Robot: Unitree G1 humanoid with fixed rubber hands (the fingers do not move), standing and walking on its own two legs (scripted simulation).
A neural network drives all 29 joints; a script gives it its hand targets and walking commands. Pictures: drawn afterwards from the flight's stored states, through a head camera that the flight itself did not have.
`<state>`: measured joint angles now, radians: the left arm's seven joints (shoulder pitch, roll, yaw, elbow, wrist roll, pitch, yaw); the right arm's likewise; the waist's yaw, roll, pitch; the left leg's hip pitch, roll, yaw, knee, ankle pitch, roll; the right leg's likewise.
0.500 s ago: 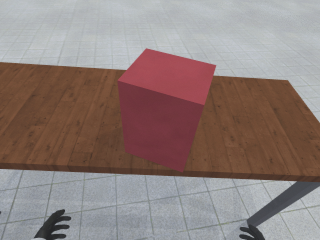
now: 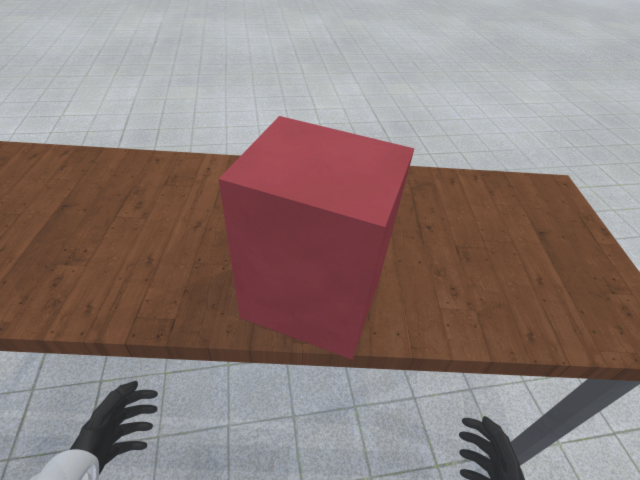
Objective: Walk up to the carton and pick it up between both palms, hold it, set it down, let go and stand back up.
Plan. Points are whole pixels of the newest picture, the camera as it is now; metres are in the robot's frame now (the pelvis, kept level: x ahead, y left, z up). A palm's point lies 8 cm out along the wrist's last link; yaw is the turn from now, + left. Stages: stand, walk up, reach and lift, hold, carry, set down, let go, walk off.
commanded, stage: reach and lift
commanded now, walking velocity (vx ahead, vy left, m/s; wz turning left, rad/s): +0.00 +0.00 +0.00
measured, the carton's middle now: (317, 242) +0.44 +0.04 +0.07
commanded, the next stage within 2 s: none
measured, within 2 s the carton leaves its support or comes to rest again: neither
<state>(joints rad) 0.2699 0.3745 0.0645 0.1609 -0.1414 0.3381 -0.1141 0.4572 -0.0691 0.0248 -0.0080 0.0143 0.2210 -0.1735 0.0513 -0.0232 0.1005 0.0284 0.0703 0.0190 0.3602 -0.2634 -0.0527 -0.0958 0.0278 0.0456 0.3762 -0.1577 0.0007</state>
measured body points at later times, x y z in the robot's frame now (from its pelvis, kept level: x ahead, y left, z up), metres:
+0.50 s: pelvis +0.03 +0.06 +0.00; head +0.01 +0.08 +0.45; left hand +0.20 +0.29 +0.02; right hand +0.20 -0.13 +0.03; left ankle -0.03 +0.15 -0.74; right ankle +0.04 -0.12 -0.74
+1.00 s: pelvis +0.03 +0.07 +0.00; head +0.02 +0.10 +0.45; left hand +0.24 +0.28 +0.07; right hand +0.22 -0.13 +0.08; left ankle -0.03 +0.15 -0.74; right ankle +0.04 -0.11 -0.74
